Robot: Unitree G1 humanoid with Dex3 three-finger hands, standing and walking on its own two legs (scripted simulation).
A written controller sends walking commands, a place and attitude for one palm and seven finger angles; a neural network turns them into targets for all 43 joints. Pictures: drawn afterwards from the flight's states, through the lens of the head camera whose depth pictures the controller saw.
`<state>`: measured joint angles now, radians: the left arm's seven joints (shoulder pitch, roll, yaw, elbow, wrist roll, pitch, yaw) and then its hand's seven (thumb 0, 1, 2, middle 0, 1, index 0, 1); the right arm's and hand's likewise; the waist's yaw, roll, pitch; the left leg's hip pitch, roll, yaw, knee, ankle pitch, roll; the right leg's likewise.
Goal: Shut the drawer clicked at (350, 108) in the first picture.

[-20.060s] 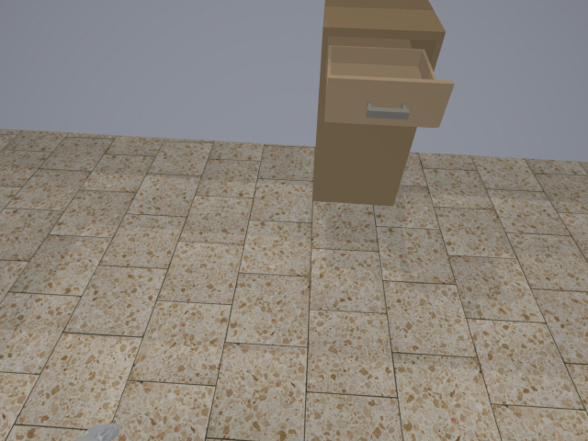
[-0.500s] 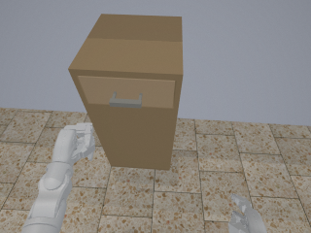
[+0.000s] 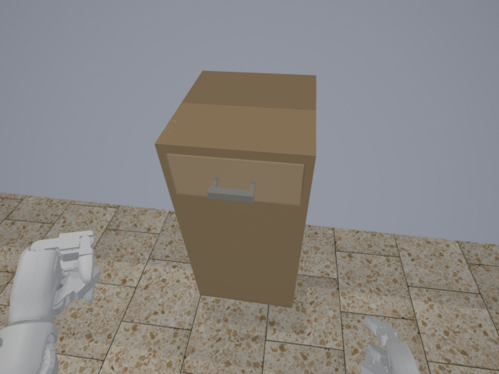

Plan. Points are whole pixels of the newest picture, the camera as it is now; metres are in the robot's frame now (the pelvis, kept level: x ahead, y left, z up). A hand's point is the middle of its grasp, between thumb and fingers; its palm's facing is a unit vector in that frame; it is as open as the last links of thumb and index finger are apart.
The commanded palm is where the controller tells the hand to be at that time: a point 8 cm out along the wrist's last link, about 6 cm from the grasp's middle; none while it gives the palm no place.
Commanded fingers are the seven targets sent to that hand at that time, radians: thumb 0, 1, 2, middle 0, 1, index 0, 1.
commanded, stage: draw the hand back to the body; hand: left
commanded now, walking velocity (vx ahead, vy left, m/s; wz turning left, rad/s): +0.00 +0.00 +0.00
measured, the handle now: (232, 188) +0.57 +0.11 -0.07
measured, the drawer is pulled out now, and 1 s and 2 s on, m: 0.00 0.00 0.00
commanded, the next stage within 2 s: step back with the hand held close in 0.28 s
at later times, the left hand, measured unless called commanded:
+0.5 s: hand (63, 272) +0.18 +0.23 +0.18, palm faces +0.41 -0.81 -0.42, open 3.3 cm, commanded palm +0.12 +0.27 +0.18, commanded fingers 0.00 0.90 0.90 -1.40 -1.60 -1.40 -1.60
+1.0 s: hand (36, 318) +0.13 +0.24 +0.17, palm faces +0.40 -0.77 -0.49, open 3.2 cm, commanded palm +0.07 +0.28 +0.18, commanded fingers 0.00 0.90 0.90 -1.40 -1.60 -1.40 -1.60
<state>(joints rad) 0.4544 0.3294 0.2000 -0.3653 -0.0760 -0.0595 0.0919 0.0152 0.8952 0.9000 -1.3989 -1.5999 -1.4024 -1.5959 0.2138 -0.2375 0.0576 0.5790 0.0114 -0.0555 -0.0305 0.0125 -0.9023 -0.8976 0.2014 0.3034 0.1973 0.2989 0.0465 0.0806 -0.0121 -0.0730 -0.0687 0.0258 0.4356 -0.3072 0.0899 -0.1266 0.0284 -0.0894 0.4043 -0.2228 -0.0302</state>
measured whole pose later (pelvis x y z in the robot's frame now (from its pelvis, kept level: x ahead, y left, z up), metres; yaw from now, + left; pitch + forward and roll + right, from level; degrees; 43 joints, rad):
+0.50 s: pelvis -0.01 -0.01 +0.00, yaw +0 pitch -3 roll -1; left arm 0.52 0.37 0.34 -0.48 -0.07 -0.16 0.11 0.02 0.89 0.90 -1.40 -1.60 -1.41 -1.60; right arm 0.22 -0.23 0.03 0.60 0.01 -0.11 -0.05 0.01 -0.90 -0.90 0.20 0.30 0.20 0.30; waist 0.04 0.07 -0.01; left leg -0.12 -0.05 0.02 0.48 -0.31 0.08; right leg -0.16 0.04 -0.10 0.43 -0.22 -0.05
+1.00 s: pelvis -0.06 +0.00 -0.01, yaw +1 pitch +1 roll +0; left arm 0.58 0.39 0.39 -0.53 -0.04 -0.22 0.13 0.01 0.89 0.90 -1.40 -1.60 -1.41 -1.60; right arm 0.19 -0.22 -0.01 0.56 0.00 -0.04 -0.07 0.01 -0.90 -0.90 0.20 0.30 0.20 0.30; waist 0.01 0.02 0.00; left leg -0.30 -0.10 0.04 0.54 -0.26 0.10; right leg -0.33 0.01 0.01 0.58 -0.26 -0.01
